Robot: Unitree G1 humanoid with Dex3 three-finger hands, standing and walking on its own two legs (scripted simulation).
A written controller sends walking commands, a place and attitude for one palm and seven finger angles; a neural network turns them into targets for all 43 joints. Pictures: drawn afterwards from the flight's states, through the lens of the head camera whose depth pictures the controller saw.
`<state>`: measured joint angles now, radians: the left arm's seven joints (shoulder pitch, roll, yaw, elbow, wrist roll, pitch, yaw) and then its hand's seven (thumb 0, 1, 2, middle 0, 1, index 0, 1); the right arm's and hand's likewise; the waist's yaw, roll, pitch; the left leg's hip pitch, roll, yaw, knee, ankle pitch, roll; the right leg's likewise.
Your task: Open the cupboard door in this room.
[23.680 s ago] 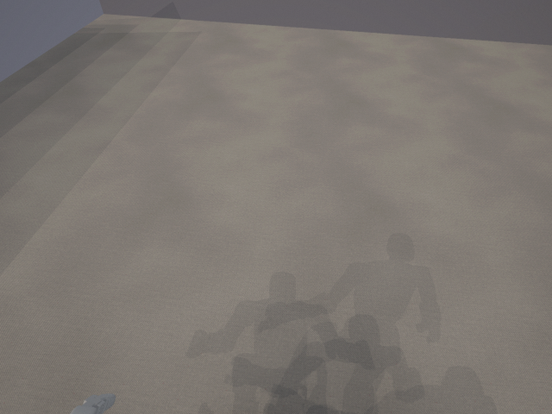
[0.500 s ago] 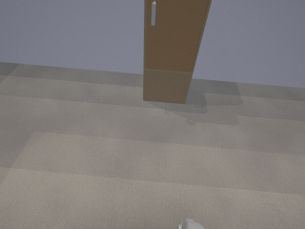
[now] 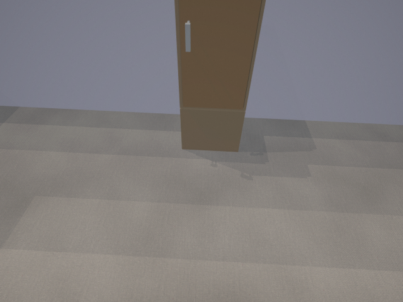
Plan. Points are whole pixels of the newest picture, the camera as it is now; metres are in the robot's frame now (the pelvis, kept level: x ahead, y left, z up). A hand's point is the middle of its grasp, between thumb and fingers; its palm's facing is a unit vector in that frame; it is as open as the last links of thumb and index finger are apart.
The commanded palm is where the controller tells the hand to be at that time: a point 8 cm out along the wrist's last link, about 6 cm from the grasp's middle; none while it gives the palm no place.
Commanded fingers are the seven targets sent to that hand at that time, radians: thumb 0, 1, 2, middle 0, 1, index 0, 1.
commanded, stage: look at it before walking up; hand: left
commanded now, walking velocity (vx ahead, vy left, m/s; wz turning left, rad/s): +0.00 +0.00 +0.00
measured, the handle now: (188, 36) +1.23 +0.12 +0.04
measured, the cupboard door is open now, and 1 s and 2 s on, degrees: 0 0 0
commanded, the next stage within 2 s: walk to a spot facing it in 0.56 s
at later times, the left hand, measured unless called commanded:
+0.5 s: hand out of the picture +0.00 +0.13 -0.17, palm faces +0.06 -0.99 -0.15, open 7.4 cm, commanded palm none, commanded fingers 0.00 0.90 0.90 -0.20 -0.30 -0.20 -0.30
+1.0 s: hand out of the picture +0.03 +0.18 -0.18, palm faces -0.02 -0.99 -0.14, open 7.4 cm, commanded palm none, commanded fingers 0.00 0.90 0.90 -0.20 -0.30 -0.20 -0.30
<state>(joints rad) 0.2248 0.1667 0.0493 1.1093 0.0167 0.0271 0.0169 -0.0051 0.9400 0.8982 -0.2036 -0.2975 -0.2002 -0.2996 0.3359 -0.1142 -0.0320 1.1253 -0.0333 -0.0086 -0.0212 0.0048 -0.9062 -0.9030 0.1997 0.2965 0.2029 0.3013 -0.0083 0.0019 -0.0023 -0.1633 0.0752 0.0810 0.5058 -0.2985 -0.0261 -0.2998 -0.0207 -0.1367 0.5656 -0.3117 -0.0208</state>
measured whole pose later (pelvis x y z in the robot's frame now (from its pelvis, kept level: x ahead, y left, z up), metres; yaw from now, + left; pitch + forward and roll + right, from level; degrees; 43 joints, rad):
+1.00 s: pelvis +0.05 +0.01 +0.00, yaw -5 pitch -1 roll +0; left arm 0.36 0.14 0.06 1.14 0.03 0.02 -0.01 0.01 0.91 0.90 -0.20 -0.30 -0.20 -0.30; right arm 0.41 -0.13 -0.04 1.13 -0.03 -0.05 -0.03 0.01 -0.91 -0.90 0.20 0.30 0.20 0.30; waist -0.02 -0.01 0.00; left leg -0.10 0.08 0.15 0.51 -0.40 -0.02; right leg -0.33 -0.02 -0.06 0.79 -0.41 -0.03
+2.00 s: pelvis +0.40 -0.04 +0.01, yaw -4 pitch -1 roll +0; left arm 0.21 0.18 0.05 1.09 0.03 -0.01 0.00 0.01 0.91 0.90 -0.20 -0.30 -0.20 -0.30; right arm 0.24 -0.17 -0.05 1.06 -0.02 -0.07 -0.02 -0.02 -0.95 -0.90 0.20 0.30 0.21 0.30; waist 0.00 -0.02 0.05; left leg -0.19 0.01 0.15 0.39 -0.20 0.05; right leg -0.48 -0.12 -0.06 1.04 -0.34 0.04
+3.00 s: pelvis +0.66 -0.06 +0.00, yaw +1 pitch -1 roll +1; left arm 0.16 0.19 0.05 1.05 0.02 0.01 0.02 0.00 0.91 0.90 -0.20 -0.30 -0.19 -0.30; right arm 0.19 -0.15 -0.04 1.08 -0.02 -0.03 -0.04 -0.01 -0.94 -0.90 0.20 0.30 0.21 0.30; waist 0.00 -0.04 0.08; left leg -0.16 0.02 0.16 0.44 -0.25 0.02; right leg -0.39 -0.08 -0.06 0.76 -0.33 0.03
